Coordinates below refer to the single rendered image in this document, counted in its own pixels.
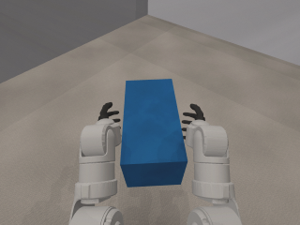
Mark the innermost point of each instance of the robot left upper arm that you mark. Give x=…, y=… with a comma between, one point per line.
x=97, y=215

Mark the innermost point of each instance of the robot right forearm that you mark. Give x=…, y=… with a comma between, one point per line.
x=212, y=180

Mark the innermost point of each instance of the robot left forearm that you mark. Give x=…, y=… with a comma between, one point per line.
x=97, y=182

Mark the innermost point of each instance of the robot right upper arm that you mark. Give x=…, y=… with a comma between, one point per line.
x=213, y=215

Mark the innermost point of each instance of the robot left hand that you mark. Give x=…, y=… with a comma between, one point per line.
x=104, y=114

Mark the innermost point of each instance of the robot right hand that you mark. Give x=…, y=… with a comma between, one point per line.
x=198, y=115

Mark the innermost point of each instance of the carton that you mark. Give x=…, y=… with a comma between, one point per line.
x=153, y=151

